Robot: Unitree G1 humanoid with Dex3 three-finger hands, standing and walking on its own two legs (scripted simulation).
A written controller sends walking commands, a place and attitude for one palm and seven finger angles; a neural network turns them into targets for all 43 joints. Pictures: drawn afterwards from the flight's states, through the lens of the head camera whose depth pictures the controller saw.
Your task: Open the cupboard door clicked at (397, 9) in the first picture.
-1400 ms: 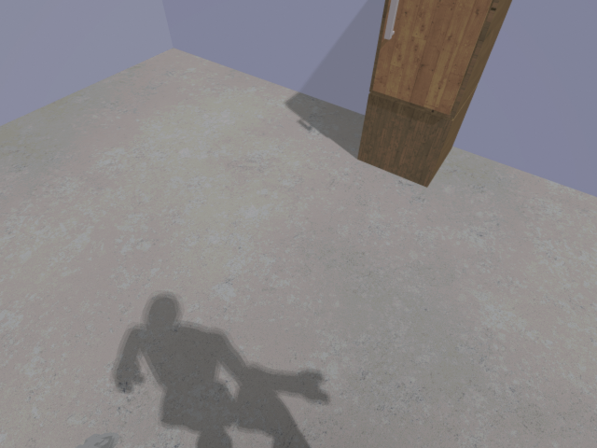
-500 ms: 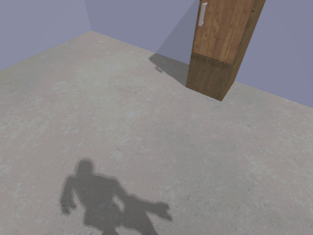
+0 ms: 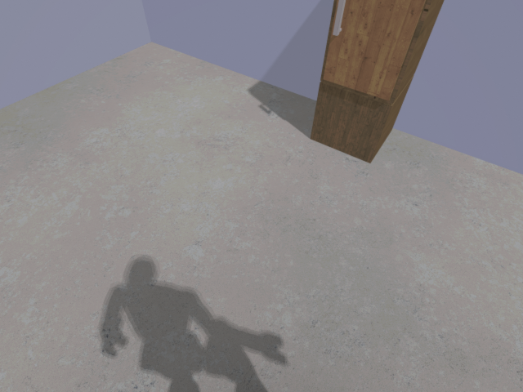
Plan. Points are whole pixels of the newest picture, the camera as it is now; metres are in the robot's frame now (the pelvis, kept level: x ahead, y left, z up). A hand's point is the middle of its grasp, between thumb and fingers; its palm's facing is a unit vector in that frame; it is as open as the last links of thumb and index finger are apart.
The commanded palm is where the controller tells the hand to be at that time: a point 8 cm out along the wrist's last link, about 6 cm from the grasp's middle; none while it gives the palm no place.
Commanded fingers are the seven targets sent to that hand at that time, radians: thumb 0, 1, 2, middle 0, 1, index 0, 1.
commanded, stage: look at it before walking up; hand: left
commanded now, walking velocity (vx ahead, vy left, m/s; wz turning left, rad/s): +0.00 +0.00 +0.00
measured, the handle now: (341, 15) +1.61 -0.27 -0.03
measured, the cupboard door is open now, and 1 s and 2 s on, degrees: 0 0 0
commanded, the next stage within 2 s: walk to a spot facing it in 0.14 s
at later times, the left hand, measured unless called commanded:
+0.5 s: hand out of the picture +0.06 +0.21 -0.18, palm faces +0.01 -0.97 -0.22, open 7.4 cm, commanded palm none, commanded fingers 0.00 0.90 0.90 -0.20 -0.30 -0.20 -0.30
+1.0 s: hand (196, 290) +0.35 +0.17 -0.19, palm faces -0.03 -0.98 -0.22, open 7.3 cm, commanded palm none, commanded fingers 0.00 0.90 0.90 -0.20 -0.30 -0.20 -0.30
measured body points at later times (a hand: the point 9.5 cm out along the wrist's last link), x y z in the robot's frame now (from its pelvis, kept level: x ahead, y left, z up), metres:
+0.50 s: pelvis +0.04 +0.01 -0.01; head +0.04 +0.01 +0.44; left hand +0.06 +0.26 -0.17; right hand +0.07 -0.26 -0.16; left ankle +0.01 +0.12 -0.74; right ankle +0.00 -0.12 -0.75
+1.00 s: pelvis +0.23 -0.02 -0.04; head +0.27 -0.03 +0.41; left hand +0.36 +0.22 -0.17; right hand +0.07 -0.20 -0.17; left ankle +0.04 +0.11 -0.70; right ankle +0.33 -0.12 -0.75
